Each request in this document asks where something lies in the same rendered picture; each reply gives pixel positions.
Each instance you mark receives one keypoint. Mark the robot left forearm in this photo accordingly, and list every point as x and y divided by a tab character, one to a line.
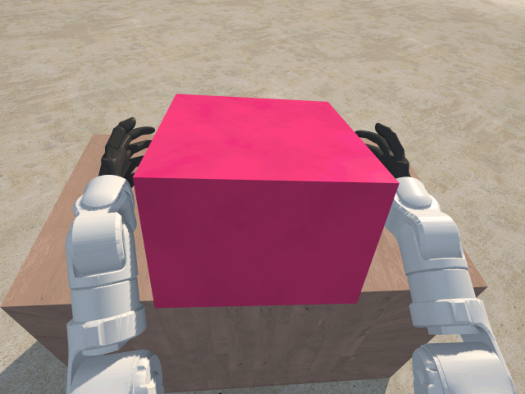
102	269

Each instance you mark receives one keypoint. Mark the robot right forearm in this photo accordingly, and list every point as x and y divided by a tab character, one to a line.
442	293

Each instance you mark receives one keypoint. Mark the left robot upper arm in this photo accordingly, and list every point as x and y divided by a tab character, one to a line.
131	372

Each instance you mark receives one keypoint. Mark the right robot hand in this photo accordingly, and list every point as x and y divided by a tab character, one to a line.
390	151

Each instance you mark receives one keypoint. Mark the carton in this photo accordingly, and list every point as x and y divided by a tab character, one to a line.
259	201

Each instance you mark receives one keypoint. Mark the left robot hand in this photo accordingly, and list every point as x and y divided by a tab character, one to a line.
117	159

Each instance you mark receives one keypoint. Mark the pedestal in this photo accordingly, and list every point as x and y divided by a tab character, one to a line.
212	348

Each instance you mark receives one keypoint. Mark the right robot upper arm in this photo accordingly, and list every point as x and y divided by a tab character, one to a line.
458	368

